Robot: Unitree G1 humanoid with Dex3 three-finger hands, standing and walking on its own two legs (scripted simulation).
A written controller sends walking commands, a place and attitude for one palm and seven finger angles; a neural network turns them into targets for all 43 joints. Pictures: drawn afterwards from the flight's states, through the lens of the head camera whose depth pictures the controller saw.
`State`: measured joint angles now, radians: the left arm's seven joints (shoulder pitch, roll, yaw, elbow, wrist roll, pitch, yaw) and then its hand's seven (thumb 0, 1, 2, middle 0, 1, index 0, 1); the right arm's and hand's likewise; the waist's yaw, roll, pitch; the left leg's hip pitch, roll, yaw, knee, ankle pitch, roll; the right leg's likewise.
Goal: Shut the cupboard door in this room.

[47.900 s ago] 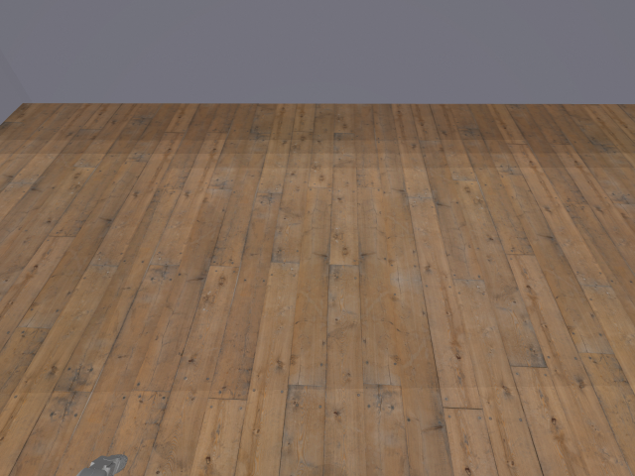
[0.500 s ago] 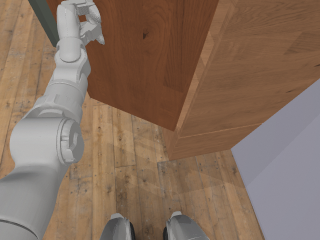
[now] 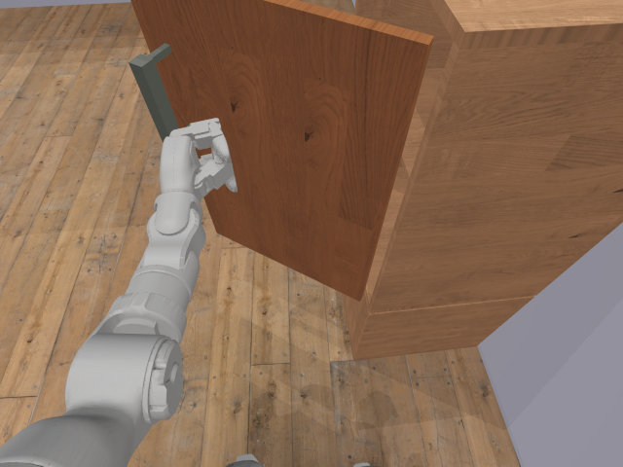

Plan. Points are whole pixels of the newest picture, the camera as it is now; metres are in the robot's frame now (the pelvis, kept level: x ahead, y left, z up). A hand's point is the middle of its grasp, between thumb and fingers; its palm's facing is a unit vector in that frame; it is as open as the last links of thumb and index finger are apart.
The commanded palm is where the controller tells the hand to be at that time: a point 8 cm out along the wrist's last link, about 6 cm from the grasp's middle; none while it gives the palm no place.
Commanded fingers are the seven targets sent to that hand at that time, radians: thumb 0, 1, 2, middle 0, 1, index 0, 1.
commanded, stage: pull the fist back off the door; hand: left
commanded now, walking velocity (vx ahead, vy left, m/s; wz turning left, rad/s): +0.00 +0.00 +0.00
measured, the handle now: (169, 101) +0.62 +0.18 +0.10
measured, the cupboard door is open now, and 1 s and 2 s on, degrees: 55 55 55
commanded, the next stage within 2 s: draw the hand back to the body in 0.12 s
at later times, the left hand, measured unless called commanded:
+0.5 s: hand (196, 189) +0.43 +0.12 +0.12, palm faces +0.01 -1.00 -0.02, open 3.1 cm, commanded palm +0.38 +0.17 +0.13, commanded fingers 0.00 0.90 0.90 -1.30 -1.50 -1.30 -1.50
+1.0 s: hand (65, 294) +0.28 +0.20 +0.16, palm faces +0.19 -0.96 -0.22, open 3.3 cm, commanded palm +0.24 +0.25 +0.18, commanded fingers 0.00 0.90 0.90 -0.78 -0.93 -0.78 -0.93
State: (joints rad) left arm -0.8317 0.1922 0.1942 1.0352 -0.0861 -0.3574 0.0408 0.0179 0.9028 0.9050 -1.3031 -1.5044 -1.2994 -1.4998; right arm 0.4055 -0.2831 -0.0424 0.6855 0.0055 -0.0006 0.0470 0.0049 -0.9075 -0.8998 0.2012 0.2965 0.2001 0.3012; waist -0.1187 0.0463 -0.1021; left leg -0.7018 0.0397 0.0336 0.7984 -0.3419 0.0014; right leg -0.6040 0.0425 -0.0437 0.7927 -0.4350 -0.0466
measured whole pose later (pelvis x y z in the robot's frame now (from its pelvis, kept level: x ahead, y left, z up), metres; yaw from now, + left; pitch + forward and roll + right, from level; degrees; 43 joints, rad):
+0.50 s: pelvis +0.00 +0.00 +0.01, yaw -1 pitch +9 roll +1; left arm -0.54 0.19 0.20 0.73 -0.15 -0.27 -0.04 0.02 0.90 0.90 -1.30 -1.50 -1.30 -1.50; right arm 0.40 -0.25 -0.01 0.65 0.05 0.03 0.02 0.01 -0.91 -0.90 0.20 0.30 0.20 0.30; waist -0.07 0.06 -0.10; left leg -0.55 0.03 0.07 0.72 -0.32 0.00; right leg -0.48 0.04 -0.01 0.74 -0.42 -0.04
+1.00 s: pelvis -0.01 +0.02 +0.04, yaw +1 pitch -3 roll +0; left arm 0.04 0.27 0.08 -0.01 -0.09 -0.04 0.05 0.02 0.90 0.90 -1.04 -1.21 -1.04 -1.21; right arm 0.13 -0.23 0.05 0.57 0.05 0.02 -0.07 0.01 -0.91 -0.90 0.20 0.30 0.20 0.30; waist 0.03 0.06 -0.01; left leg -0.20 0.00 0.04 0.45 -0.20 0.02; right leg -0.10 0.01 -0.03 0.44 -0.29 -0.02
